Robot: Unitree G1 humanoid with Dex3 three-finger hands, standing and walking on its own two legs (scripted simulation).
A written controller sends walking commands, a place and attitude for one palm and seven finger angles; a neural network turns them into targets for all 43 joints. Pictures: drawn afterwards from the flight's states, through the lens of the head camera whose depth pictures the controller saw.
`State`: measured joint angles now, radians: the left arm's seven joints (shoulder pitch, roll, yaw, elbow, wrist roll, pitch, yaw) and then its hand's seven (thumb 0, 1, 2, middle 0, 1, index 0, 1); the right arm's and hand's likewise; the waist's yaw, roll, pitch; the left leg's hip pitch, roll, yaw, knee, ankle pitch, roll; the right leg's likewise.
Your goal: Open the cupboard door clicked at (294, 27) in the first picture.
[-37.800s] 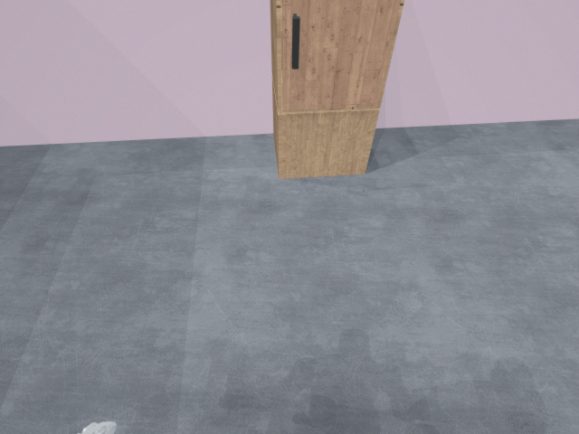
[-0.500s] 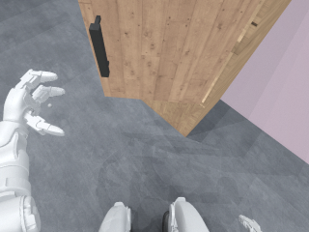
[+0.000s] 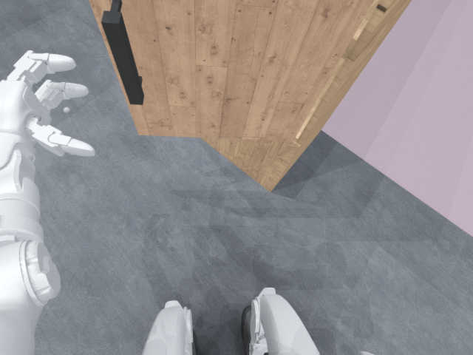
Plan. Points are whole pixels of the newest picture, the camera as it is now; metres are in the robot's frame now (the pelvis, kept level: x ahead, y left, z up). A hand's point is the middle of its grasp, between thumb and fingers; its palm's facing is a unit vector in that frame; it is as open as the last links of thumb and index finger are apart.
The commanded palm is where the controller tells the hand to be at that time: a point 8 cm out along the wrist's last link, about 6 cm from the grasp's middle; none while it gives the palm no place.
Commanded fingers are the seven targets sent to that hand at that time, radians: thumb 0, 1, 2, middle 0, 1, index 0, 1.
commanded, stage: move the hooked fingers beside the handle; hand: left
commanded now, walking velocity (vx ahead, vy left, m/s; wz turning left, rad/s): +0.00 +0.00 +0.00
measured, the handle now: (128, 56) +0.60 +0.16 +0.05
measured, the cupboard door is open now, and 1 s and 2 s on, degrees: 40 40 40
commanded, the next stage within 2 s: slide the fingers in behind the handle in 1.14 s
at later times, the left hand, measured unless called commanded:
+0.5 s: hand (87, 77) +0.55 +0.22 +0.05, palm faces -0.05 -1.00 -0.02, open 14.0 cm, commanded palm +0.53 +0.26 +0.05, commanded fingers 0.00 -0.50 0.30 -0.30 -1.20 -0.30 -1.20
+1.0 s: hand (91, 79) +0.55 +0.21 +0.05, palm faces -0.04 -1.00 -0.03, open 14.0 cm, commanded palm +0.53 +0.25 +0.05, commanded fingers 0.00 -0.50 0.30 -0.30 -1.20 -0.30 -1.20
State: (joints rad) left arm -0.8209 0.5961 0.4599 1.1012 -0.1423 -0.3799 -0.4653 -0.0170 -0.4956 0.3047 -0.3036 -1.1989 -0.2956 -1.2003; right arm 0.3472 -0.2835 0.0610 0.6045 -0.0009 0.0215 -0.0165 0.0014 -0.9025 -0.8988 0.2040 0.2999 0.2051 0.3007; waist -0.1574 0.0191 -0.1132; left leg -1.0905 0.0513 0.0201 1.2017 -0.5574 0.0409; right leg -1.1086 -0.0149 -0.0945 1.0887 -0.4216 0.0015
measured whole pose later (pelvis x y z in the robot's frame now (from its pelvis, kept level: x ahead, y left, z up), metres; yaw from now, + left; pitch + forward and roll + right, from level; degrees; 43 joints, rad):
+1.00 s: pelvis +0.01 -0.01 +0.00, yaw -1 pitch +29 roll -5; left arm -0.98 0.67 0.48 1.19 -0.06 -0.37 -0.38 -0.02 -0.49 0.30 -0.30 -1.20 -0.30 -1.20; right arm 0.36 -0.28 0.07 0.57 -0.02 0.09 0.01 0.00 -0.90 -0.90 0.20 0.30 0.20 0.30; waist -0.22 0.03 -0.11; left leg -1.15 0.07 0.01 1.22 -0.57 0.03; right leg -1.16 0.01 -0.10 1.09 -0.43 -0.01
